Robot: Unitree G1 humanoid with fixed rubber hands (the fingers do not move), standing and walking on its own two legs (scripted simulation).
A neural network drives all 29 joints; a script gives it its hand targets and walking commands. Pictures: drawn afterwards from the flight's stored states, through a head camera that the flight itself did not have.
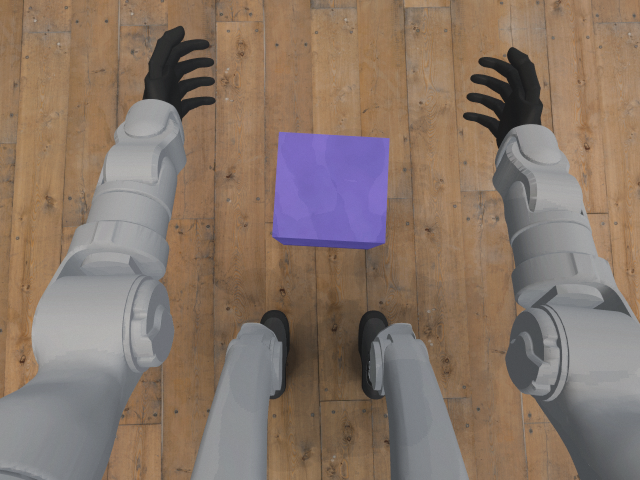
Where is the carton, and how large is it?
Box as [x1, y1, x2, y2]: [272, 132, 389, 249]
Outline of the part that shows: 279,132 272,236 283,244 367,249 384,243 389,138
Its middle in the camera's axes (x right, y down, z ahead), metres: +0.02 -0.08 +0.85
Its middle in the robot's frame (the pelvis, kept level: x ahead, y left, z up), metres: +0.49 -0.01 -0.51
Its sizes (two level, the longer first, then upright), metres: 0.210 0.200 0.250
